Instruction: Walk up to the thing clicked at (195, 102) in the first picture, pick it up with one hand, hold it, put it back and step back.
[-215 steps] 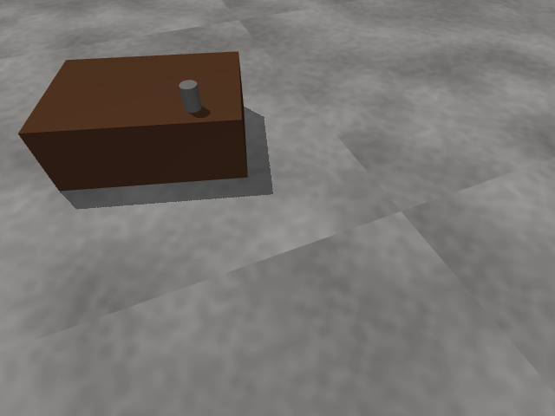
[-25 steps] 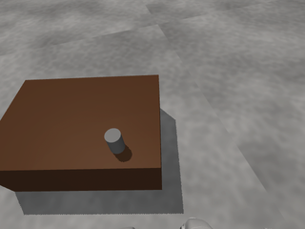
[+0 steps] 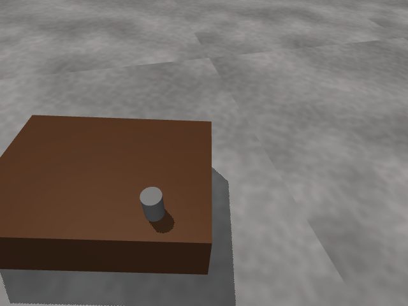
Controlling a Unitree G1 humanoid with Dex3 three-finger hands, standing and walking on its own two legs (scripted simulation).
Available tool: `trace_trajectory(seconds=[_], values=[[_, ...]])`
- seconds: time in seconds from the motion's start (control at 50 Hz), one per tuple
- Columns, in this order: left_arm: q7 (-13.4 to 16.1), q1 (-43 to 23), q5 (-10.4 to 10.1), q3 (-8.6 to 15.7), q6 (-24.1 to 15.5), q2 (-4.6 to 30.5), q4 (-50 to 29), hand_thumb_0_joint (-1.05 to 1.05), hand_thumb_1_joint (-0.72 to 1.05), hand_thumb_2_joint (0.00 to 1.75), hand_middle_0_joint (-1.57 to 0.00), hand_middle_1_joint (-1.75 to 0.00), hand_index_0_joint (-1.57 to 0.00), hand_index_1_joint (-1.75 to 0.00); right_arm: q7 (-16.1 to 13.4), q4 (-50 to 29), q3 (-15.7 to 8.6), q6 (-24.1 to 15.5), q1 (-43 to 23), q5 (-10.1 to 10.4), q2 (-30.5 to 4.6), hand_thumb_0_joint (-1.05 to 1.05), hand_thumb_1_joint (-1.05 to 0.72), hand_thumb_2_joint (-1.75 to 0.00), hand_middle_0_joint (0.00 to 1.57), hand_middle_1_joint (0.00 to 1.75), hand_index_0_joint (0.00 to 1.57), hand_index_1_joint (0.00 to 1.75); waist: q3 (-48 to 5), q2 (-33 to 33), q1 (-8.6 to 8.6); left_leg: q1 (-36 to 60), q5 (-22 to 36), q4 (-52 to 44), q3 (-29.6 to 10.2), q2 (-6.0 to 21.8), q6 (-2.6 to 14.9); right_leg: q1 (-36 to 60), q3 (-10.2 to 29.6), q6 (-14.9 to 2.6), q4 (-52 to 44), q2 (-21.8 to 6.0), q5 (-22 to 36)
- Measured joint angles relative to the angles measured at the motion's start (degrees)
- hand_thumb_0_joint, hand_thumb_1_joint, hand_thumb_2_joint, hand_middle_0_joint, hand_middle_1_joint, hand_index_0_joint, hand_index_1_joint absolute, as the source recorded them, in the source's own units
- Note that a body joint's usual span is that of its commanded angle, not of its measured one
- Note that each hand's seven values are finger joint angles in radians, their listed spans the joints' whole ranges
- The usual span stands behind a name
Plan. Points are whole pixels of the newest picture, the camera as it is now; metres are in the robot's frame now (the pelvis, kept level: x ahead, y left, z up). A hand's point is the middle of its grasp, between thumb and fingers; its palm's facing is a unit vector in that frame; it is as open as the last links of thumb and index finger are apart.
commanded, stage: walk up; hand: left
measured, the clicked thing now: (153, 204) +0.53 +0.19 -0.35
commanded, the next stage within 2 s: stand in 1.36 s
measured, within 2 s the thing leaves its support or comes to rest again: neither
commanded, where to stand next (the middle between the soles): +0.07 +0.00 m, yaw -1 degrees
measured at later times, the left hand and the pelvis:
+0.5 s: hand out of the picture +0.10 +0.25 -0.14, palm faces +0.04 -0.94 -0.34, open 7.4 cm; pelvis +0.03 -0.01 +0.01, yaw +2 degrees
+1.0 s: hand out of the picture +0.11 +0.24 -0.14, palm faces +0.02 -0.95 -0.33, open 7.3 cm; pelvis +0.02 -0.01 +0.01, yaw +1 degrees
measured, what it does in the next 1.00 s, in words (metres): stands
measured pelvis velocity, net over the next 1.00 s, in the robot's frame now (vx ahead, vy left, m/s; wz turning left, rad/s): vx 0.02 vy -0.01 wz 0.01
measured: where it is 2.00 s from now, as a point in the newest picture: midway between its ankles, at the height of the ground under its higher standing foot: outside the picture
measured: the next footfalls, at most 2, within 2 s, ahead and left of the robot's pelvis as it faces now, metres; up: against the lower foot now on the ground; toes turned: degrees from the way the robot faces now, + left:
none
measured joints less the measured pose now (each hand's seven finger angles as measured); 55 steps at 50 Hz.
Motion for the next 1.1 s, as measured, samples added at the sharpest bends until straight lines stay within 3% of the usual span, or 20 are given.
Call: trace_trajectory(seconds=[0.16, 0.46, 1.1], values=[[-0.13, -0.2, -0.29, -0.31, 0.28, 0.29, 3.76, 0.01, 0.91, 0.9, -0.2, -0.3, -0.21, -0.3, -0.41, 0.83, -0.02, -0.18, -3.15, 0.34, 0.66, 0.01, -0.9, -0.9, 0.21, 0.3, 0.21, 0.3, 0.87, 1.09, 0.64, 2.62, 1.27, -4.18, -0.41, 0.02, -0.02, 2.7, -0.6, 0.63, -3.79, -0.02, 0.95], [0.45, -2.14, 0.03, -0.2, -0.29, -1.73, 5.32, 0.01, 0.91, 0.9, -0.2, -0.3, -0.21, -0.3, -0.62, 0.85, -0.62, 0.53, -8.37, 0.92, 0.65, 0.0, -0.9, -0.9, 0.21, 0.3, 0.21, 0.3, 1.28, 3.91, 1.13, 5.08, 2.17, -7.86, -1.66, 0.29, -0.72, 4.56, -2.02, 0.16, -4.96, 0.04, -0.04], [0.14, -2.44, 0.6, 1.17, 0.45, -1.88, 4.26, 0.01, 0.91, 0.9, -0.2, -0.3, -0.21, -0.3, -0.59, 2.36, -0.44, 0.76, -3.29, 0.22, 1.03, 0.01, -0.9, -0.9, 0.2, 0.3, 0.21, 0.3, 1.39, 2.7, -0.33, 5.78, 3.11, -9.31, -1.04, 0.73, -0.94, 5.03, -1.51, -0.11, -6.53, 0.59, 1.18]])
